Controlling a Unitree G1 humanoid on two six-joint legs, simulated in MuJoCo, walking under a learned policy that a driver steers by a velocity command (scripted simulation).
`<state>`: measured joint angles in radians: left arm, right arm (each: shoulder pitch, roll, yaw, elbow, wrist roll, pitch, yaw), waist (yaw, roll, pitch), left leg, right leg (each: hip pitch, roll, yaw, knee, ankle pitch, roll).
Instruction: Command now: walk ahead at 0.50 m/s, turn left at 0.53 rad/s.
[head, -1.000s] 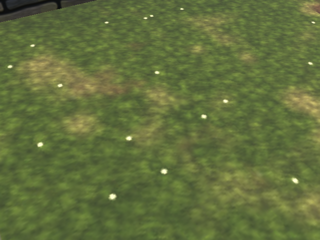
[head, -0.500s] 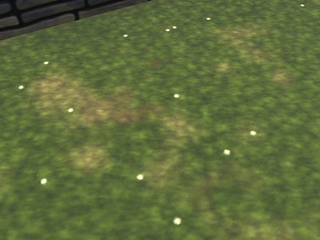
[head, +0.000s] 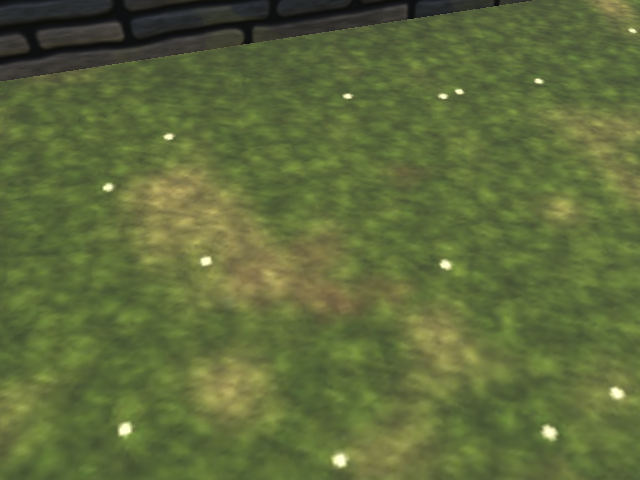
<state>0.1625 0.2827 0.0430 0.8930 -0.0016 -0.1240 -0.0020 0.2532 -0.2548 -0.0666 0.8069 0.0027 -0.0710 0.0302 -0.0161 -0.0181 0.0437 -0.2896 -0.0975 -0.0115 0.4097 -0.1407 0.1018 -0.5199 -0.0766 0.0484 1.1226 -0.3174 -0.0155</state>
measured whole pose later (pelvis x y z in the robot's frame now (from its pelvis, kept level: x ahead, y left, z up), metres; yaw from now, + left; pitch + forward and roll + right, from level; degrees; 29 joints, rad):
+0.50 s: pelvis +0.27 -0.05 +0.00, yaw +17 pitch +2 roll -1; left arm 0.15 0.26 0.06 0.81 0.02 -0.09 -0.01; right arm 0.27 -0.31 -0.08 0.71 0.02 0.00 -0.03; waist 0.00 0.05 0.05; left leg -0.54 0.01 -0.05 1.15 -0.44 -0.03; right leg -0.29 0.01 -0.06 0.42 -0.16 -0.03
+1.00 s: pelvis +0.36 +0.01 +0.00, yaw +23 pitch +1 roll +0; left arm 0.14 0.29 0.04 0.90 0.00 0.01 0.01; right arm 0.11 -0.23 -0.03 0.67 -0.02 0.00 0.00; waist 0.01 -0.03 0.03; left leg -0.34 -0.03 0.00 0.47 -0.15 0.03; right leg -0.36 -0.06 0.01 0.76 -0.43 0.08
